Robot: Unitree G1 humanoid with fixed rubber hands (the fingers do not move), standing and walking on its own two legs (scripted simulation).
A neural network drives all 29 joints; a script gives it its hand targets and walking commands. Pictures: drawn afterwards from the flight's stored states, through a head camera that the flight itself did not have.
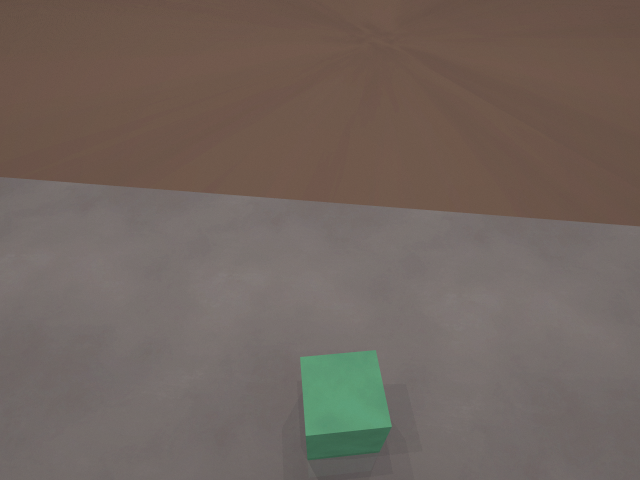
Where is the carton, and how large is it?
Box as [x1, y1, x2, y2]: [300, 350, 391, 459]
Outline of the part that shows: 375,350 300,357 307,459 379,451 391,425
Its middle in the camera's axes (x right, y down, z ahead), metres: +0.06 +0.46 +1.09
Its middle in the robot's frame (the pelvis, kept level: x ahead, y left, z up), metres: +0.43 -0.04 -0.65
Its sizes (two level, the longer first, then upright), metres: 0.210 0.200 0.250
